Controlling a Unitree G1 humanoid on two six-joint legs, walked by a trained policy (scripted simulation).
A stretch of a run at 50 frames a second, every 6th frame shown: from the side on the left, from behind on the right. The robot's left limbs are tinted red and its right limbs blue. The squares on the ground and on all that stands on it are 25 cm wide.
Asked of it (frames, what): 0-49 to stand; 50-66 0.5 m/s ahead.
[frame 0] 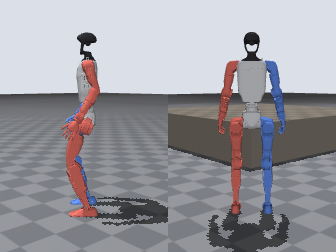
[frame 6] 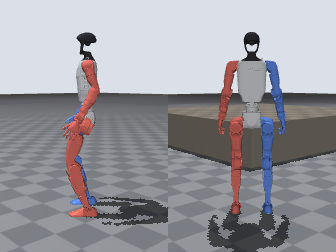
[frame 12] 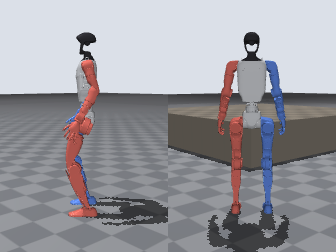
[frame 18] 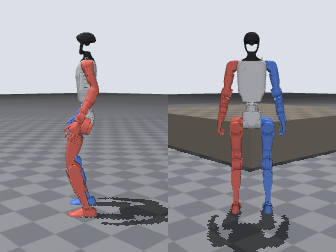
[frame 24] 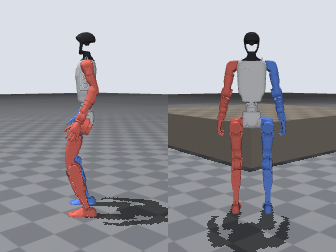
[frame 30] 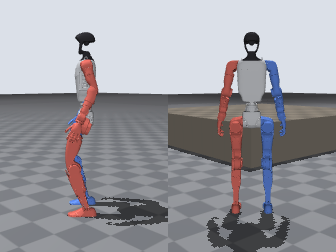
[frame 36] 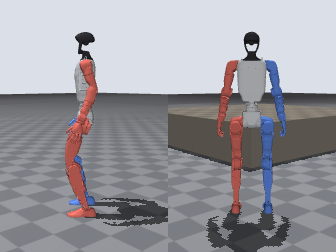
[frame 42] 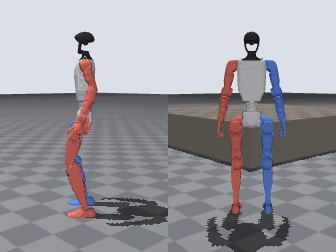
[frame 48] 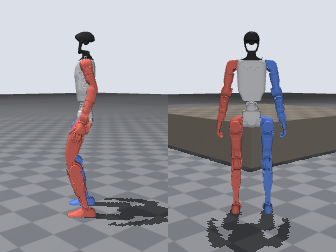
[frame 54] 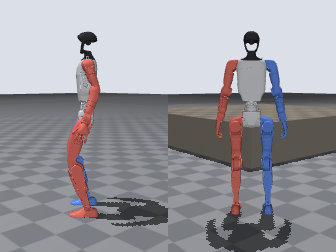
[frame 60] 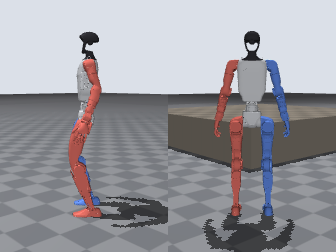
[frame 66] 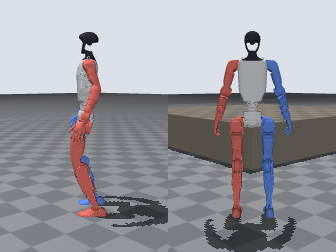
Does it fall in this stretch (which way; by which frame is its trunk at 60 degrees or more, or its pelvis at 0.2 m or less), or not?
no
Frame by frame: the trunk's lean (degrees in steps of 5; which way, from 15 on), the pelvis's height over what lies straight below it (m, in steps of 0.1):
0: 0, 0.8
6: 0, 0.8
12: 0, 0.8
18: 0, 0.8
24: 0, 0.8
30: 0, 0.8
36: 0, 0.8
42: 0, 0.8
48: 0, 0.8
54: 0, 0.8
60: 5, 0.8
66: 5, 0.8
